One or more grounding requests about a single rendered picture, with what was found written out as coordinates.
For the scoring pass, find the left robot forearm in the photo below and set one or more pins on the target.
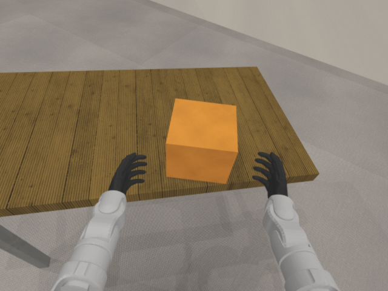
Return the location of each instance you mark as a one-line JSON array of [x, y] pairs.
[[87, 267]]

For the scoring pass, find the carton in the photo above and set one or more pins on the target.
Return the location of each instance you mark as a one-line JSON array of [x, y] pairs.
[[202, 142]]

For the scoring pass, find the right robot forearm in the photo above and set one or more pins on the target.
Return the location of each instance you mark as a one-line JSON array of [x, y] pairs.
[[295, 256]]

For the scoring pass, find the table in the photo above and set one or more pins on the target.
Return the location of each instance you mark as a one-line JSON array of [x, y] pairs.
[[64, 134]]

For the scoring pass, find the robot right hand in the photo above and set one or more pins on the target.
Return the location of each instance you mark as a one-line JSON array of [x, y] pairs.
[[276, 183]]

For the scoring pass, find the robot left hand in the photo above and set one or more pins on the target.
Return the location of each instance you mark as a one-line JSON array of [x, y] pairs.
[[121, 179]]

